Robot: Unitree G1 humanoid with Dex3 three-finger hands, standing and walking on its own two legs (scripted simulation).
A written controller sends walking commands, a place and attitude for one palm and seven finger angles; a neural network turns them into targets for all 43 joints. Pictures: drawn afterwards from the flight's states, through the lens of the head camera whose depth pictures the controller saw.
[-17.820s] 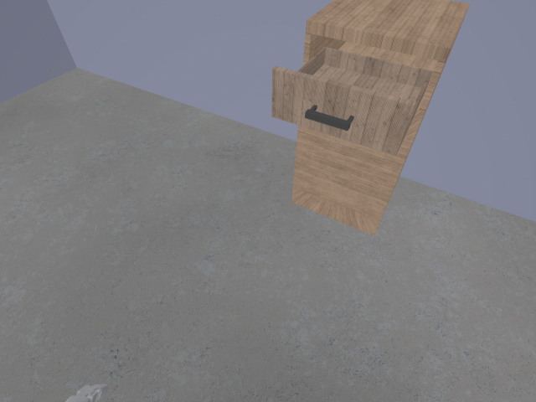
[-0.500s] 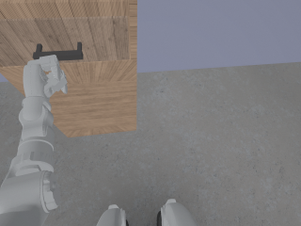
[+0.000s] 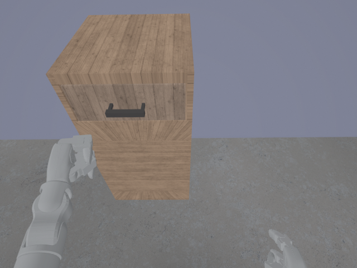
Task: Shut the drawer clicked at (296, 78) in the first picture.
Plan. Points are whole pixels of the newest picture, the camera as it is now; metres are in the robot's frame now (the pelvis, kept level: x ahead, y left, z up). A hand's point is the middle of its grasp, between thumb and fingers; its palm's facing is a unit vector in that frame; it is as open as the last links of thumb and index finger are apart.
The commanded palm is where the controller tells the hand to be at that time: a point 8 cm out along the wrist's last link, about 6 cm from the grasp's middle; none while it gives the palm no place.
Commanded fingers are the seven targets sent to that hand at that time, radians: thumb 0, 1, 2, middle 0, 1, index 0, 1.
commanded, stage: draw the hand back to the body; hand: left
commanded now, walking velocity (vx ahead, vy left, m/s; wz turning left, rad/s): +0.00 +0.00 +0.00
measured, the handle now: (126, 109) +0.58 +0.20 +0.00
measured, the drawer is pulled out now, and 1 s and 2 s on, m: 0.00 0.00 0.00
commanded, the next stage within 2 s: step back with the hand held close in 0.76 s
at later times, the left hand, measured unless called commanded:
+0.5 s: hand (39, 197) +0.20 +0.23 +0.16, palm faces +0.37 -0.85 -0.38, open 3.3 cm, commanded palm +0.15 +0.27 +0.18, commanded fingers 0.00 0.90 0.90 -1.40 -1.60 -1.40 -1.60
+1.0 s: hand (21, 201) +0.18 +0.23 +0.19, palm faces +0.40 -0.80 -0.44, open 3.3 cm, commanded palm +0.13 +0.27 +0.19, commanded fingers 0.00 0.90 0.90 -1.40 -1.60 -1.40 -1.60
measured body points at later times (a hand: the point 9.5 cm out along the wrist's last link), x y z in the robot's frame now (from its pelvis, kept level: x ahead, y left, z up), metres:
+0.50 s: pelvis +0.00 -0.01 +0.02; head -0.02 -0.04 +0.47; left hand +0.17 +0.27 +0.19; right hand +0.19 -0.23 -0.06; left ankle -0.02 +0.10 -0.72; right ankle -0.01 -0.12 -0.72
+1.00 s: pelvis +0.00 -0.01 +0.02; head -0.01 -0.04 +0.47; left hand +0.16 +0.27 +0.21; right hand +0.18 -0.24 -0.06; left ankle -0.02 +0.10 -0.72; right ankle -0.01 -0.12 -0.72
